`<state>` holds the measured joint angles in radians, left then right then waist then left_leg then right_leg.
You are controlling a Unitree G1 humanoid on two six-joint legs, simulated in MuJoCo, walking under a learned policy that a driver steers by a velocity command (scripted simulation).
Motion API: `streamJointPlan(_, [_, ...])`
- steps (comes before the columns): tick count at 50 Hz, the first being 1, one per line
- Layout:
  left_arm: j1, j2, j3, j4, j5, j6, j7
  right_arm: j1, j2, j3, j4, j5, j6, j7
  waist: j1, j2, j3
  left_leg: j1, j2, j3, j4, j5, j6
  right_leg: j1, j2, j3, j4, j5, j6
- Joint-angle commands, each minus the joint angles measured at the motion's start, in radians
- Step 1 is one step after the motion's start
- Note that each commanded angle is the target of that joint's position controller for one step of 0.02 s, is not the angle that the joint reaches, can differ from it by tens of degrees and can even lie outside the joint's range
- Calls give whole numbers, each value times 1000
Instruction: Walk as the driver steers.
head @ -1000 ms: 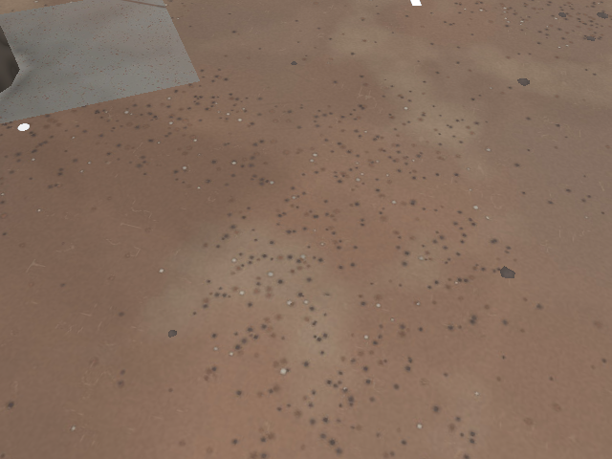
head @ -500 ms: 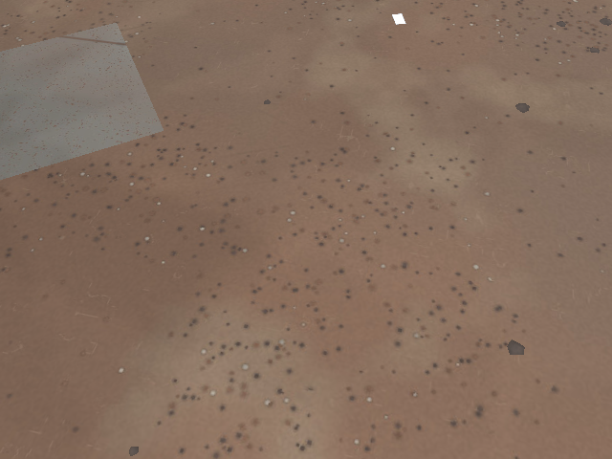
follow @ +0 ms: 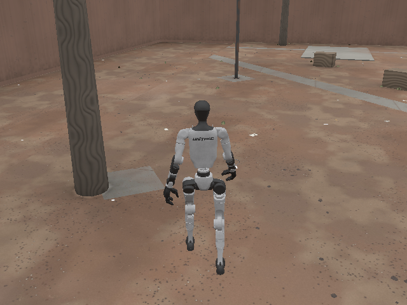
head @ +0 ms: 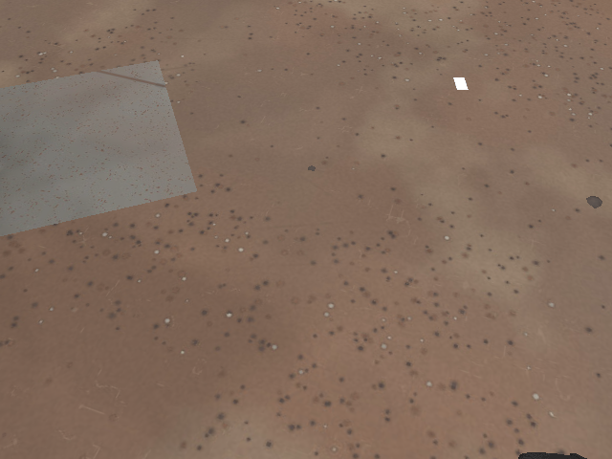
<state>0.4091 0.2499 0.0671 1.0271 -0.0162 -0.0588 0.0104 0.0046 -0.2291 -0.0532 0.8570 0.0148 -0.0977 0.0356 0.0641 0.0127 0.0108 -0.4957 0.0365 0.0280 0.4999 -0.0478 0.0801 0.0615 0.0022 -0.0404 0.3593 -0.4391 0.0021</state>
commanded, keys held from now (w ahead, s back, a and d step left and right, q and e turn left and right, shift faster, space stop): w+e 0.02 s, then e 0.40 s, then no key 0.58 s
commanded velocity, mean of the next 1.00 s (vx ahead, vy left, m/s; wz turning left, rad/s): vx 0.13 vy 0.00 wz -0.27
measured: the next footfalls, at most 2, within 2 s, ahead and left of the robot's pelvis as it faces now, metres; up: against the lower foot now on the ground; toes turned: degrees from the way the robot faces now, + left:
right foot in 0.50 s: +0.27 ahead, -0.13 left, +0.00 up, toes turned -16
left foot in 0.86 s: +0.28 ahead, +0.12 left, +0.00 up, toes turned -16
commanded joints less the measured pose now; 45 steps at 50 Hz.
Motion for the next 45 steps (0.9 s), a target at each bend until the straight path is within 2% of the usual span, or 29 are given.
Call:
streamJointPlan(1, [69, -8, -24, -79, 11, -22, -6, 453, -327, -100, 64, -21, -7, -18, -176, 212, -359, 910, 350, -535, -50, -130, 223, -630, 21, 5, 778, 208, -28])
streamJointPlan(2, [50, 44, -13, -59, -7, -43, -9, 445, -242, -73, 59, -21, -5, -18, -190, 221, -413, 898, 397, -727, -172, -111, 243, -732, 44, 170, 930, -147, -30])
streamJointPlan(3, [-30, 127, 12, -79, -32, -50, -6, 345, -191, -54, 43, -20, -8, -22, -171, 161, -252, 753, 370, -544, -167, 18, 188, -791, -5, 182, 990, -109, -37])
streamJointPlan(4, [-73, 126, 14, -88, -31, -46, 3, 249, -150, -40, 20, -22, -10, -22, -132, 99, -172, 597, 336, -380, -169, 193, 152, -760, -58, 151, 961, -35, -35])
streamJointPlan(5, [-89, 111, 21, -84, -20, -33, 13, 184, -110, -28, 17, -24, -12, -17, -97, 59, -109, 463, 290, -252, -190, 317, 125, -706, -88, 136, 899, 11, -25])
streamJointPlan(6, [-66, 93, 28, -78, -14, -13, 18, 148, -87, -22, 19, -32, -15, -16, -61, 83, -81, 367, 253, -158, -211, 368, 100, -634, -114, 135, 849, 45, -23])
streamJointPlan(7, [-46, 69, 28, -76, -14, 7, 18, 132, -82, -22, 23, -40, -15, -17, -41, 99, -70, 304, 235, -104, -229, 404, 95, -583, -113, 122, 835, 71, -21])
streamJointPlan(8, [-37, 50, 29, -80, -13, 21, 19, 128, -95, -25, 26, -46, -15, -23, -27, 99, -62, 273, 231, -62, -242, 456, 109, -571, -104, 107, 831, 98, -16])
streamJointPlan(11, [-94, 48, 34, -136, -1, 42, 19, 117, -140, -35, 32, -45, -8, -51, -13, 84, -40, 266, 236, 27, -273, 498, 127, -626, -105, 97, 701, 217, 2])
streamJointPlan(15, [-199, 38, 29, -193, 6, 46, -5, 110, -169, -41, 30, -32, 23, -84, -45, 76, -51, 313, 225, 118, -271, 434, 116, -584, -101, 42, 471, 375, 5])
streamJointPlan(19, [-276, 61, 35, -253, 9, 60, -28, 134, -195, -51, 39, -11, 55, -90, -73, 68, -43, 417, 265, 124, -212, 387, 107, -588, -84, 10, 359, 323, -12])
streamJointPlan(22, [-282, 78, 42, -288, 7, 65, -45, 125, -210, -59, 31, 7, 78, -92, -62, 79, -36, 464, 289, 108, -104, 412, 76, -564, -58, -14, 279, 212, -50])
streamJointPlan(23, [-244, 80, 46, -283, 8, 60, -46, 114, -208, -60, 29, 14, 84, -93, -34, 66, -52, 461, 268, 122, -24, 451, 51, -494, -29, -34, 190, 253, -71])
streamJointPlan(24, [-174, 120, 63, -268, 15, 53, -39, 150, -193, -56, 41, 12, 87, -90, -5, 13, -95, 428, 209, 151, 118, 428, 2, -351, 2, -23, 78, 428, -102])
streamJointPlan(25, [-107, 237, 94, -268, 26, 48, -17, 172, -162, -44, 22, -20, 82, -82, 0, -168, -177, 249, 123, 192, 372, 147, -76, -132, -161, 202, 79, 921, -171])
streamJointPlan(26, [-110, 281, 90, -282, 39, 50, -1, 177, -89, -20, -5, -59, 75, -66, -52, -322, -247, -35, -38, 124, 661, -660, -139, 63, -385, 495, 124, 1330, -362])
streamJointPlan(27, [-112, 199, 56, -294, 41, 42, -10, 184, -109, -23, 3, -29, 73, -52, -33, -194, -373, -50, -21, -71, 751, -683, -141, 59, -409, 514, 94, 1179, -432])
streamJointPlan(28, [-171, 176, 53, -304, 37, 38, -14, 122, -146, -31, -7, 13, 78, -49, -29, -160, -286, -105, 1, -63, 761, -615, -131, -23, -365, 433, 46, 951, -396])
streamJointPlan(29, [-236, 156, 48, -308, 22, 37, -8, 90, -154, -36, 3, 12, 86, -58, -42, -92, -204, -127, 29, -67, 712, -543, -126, -95, -299, 359, 22, 763, -319])
streamJointPlan(30, [-282, 127, 37, -312, 16, 41, -1, 77, -161, -42, 16, 0, 98, -70, -56, -73, -161, -98, 46, -72, 651, -488, -131, -179, -262, 309, -2, 657, -273])
streamJointPlan(31, [-313, 125, 33, -312, 20, 43, 3, 91, -158, -44, 25, -7, 109, -77, -79, -97, -139, -24, 38, -56, 614, -443, -139, -270, -228, 259, -17, 639, -257])
streamJointPlan(33, [-312, 126, 32, -302, 36, 41, 9, 125, -131, -39, 42, -10, 112, -83, -93, -113, -141, 48, 25, -45, 507, -397, -145, -308, -206, 225, -30, 635, -253])
streamJointPlan(35, [-303, 129, 31, -289, 38, 38, 14, 123, -107, -29, 50, -8, 109, -87, -85, -120, -149, 96, 23, -45, 388, -370, -145, -302, -203, 218, -36, 600, -251])
streamJointPlan(37, [-300, 132, 28, -278, 39, 41, 19, 110, -110, -26, 54, -6, 110, -85, -72, -136, -151, 141, 19, -41, 305, -338, -141, -302, -209, 229, -50, 518, -248])
streamJointPlan(40, [-317, 119, 18, -265, 32, 48, 20, 118, -118, -26, 71, -5, 108, -75, -78, -143, -123, 211, 10, -25, 156, -279, -123, -321, -198, 244, -54, 335, -220])
streamJointPlan(42, [-311, 101, 8, -247, 17, 53, 19, 159, -110, -22, 97, -19, 103, -63, -106, -121, -95, 321, -6, -2, -56, -129, -89, -365, -156, 224, -33, 199, -157])
streamJointPlan(43, [-275, 80, 1, -231, 21, 50, 16, 172, -135, -22, 102, -37, 100, -58, -94, -76, -89, 371, 51, -66, -92, -66, -62, -398, -123, 205, -3, 140, -106])
streamJointPlan(44, [-241, 70, 1, -229, 35, 46, 11, 164, -195, -30, 98, -41, 99, -59, -42, 46, -74, 361, 139, -144, -96, -13, -21, -426, -47, 134, 73, 84, -64])
streamJointPlan(45, [-256, 46, -1, -235, 36, 46, 11, 124, -172, -26, 109, -29, 95, -54, -16, 167, -49, 199, 157, -183, -150, -234, 22, -333, 7, 62, 84, 136, -29])
Keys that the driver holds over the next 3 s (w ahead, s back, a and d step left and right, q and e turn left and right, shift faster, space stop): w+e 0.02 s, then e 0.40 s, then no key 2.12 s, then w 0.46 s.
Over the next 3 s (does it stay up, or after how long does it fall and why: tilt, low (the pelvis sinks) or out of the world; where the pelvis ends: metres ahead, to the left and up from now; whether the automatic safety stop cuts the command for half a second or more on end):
stays up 0.34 -0.07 0.02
